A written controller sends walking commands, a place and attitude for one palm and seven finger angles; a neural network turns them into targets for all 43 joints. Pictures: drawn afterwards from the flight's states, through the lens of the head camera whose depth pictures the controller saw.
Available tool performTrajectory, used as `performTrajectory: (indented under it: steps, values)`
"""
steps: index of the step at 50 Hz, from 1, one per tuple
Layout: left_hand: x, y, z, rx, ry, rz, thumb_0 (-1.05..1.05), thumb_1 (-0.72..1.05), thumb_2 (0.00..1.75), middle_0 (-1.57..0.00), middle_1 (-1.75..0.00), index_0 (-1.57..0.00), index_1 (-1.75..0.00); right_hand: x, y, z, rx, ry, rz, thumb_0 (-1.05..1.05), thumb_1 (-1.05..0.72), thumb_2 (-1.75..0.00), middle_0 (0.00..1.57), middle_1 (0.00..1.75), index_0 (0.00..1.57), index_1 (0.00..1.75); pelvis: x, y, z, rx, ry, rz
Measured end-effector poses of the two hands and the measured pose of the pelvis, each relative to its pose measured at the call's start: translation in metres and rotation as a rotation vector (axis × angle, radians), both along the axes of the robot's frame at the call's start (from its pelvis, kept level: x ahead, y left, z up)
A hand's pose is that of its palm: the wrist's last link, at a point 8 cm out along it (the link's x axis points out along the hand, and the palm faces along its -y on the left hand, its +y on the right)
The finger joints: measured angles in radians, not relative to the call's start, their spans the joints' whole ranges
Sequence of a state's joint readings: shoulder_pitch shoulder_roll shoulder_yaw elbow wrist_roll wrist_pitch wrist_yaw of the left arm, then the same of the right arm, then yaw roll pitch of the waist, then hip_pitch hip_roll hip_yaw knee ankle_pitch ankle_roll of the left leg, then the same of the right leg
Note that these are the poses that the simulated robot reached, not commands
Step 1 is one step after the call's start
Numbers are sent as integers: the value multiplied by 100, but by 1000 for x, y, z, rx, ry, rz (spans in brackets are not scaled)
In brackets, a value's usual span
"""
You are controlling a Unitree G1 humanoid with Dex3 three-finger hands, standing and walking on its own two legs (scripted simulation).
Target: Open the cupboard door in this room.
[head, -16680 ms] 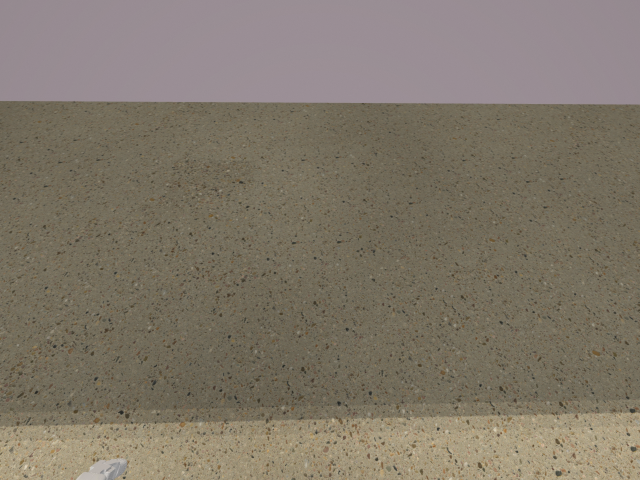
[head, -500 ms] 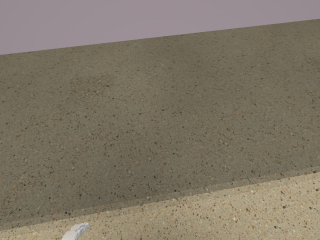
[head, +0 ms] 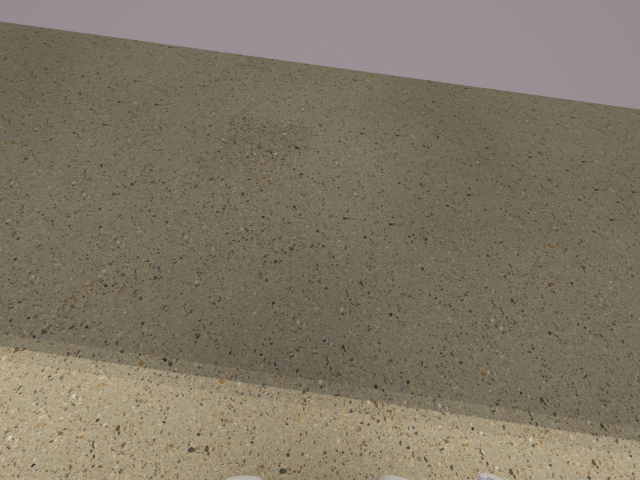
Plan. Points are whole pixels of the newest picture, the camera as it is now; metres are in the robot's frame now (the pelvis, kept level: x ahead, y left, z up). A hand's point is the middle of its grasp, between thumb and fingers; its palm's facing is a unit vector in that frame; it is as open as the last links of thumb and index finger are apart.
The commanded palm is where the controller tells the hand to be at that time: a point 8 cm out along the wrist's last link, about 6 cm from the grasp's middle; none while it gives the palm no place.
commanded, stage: turn or walk to find it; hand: left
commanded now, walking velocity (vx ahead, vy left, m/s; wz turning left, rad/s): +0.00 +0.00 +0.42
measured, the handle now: out of the picture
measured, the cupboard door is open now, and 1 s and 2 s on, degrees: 0 0 0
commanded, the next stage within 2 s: stand and wait in 0.08 s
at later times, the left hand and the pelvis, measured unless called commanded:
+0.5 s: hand out of the picture +0.03 +0.15 -0.15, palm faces +0.02 -0.98 -0.22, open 7.3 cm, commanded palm none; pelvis -0.01 -0.03 +0.01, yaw -2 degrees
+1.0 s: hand out of the picture +0.12 +0.15 -0.15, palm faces -0.27 -0.92 -0.29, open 7.4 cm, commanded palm none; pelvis -0.04 -0.03 +0.00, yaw -18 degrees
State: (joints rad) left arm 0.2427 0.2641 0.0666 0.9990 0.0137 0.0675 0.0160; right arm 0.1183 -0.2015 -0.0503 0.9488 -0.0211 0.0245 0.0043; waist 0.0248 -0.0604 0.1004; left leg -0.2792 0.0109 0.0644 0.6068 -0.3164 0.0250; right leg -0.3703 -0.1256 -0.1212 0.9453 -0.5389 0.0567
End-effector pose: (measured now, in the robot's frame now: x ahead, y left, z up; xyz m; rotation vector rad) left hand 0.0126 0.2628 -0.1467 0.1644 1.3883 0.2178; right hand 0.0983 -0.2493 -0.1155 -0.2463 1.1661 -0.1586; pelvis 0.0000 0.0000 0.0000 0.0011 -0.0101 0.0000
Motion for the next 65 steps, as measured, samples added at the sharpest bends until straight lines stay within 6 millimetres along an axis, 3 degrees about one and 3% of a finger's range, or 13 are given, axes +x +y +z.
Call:
performTrajectory:
  steps: [5, 9, 17, 22, 27, 32, 35, 41, 45, 51, 58, 65]
  values:
    - [9, 8, 15, 6, -60, 21, 1, 91, 90, -20, -30, -19, -29, 5, 13, 8, 12, -5, 38, 0, -91, -90, 20, 30, 20, 30, -3, 4, 11, -15, 7, 38]
    - [21, 3, 23, 17, -116, 17, 1, 91, 90, -20, -30, -19, -29, 1, 16, 5, 35, 1, 43, 0, -90, -90, 20, 30, 20, 30, -5, 0, 13, -9, 8, 53]
    - [27, -43, 23, 14, -130, -48, 0, 91, 90, -20, -30, -19, -29, -28, 1, -25, 113, 35, -43, 0, -90, -90, 20, 30, 20, 30, -3, -23, 4, 21, -20, 8]
    - [16, -63, 25, -17, -82, -49, 0, 92, 90, -20, -30, -20, -29, -58, -11, -25, 108, 112, -95, 0, -91, -90, 20, 30, 20, 30, -5, -30, 10, 23, -10, -22]
    - [8, -58, 23, -26, -40, -57, 0, 92, 90, -20, -30, -20, -30, -81, -22, -18, 59, 155, -137, 0, -91, -90, 20, 29, 20, 30, -13, -27, 12, 22, 4, -55]
    - [7, -37, 10, -32, -16, -85, 0, 91, 90, -20, -30, -20, -30, -93, -23, -11, 0, 124, -175, 0, -91, -90, 20, 29, 20, 30, -21, -13, 6, 8, 13, -98]
    - [16, -24, 4, -32, -12, -120, 0, 91, 90, -20, -30, -20, -29, -103, -18, -7, -19, 92, -200, 0, -91, -90, 20, 29, 20, 30, -27, -6, 3, 13, 4, -136]
    - [54, -18, 19, -15, -73, -209, 1, 91, 90, -20, -30, -19, -29, -123, -9, -2, 11, 76, -259, 0, -91, -90, 20, 29, 20, 30, -31, -6, 10, -5, 1, -205]
    - [83, -32, 28, -1, -126, -286, 1, 91, 90, -20, -30, -19, -29, -136, -10, -9, 49, 61, -310, 0, -90, -90, 20, 30, 20, 30, -34, -13, 10, -7, 4, -255]
    - [119, -76, 31, 24, -224, -420, 0, 91, 90, -20, -30, -19, -29, -166, -31, -37, 101, 61, -404, 0, -90, -90, 20, 30, 20, 30, -42, -36, -6, 1, 2, -326]
    - [113, -108, 38, 0, -215, -473, 0, 91, 90, -20, -30, -20, -29, -187, -52, -25, 70, 79, -458, 0, -91, -90, 20, 29, 20, 30, -52, -42, 5, 20, -9, -384]
    - [105, -110, 28, -43, -161, -520, 0, 90, 90, -20, -30, -20, -30, -191, -57, -8, 21, 35, -500, 0, -91, -90, 20, 29, 20, 30, -54, -36, 9, 20, 2, -449]
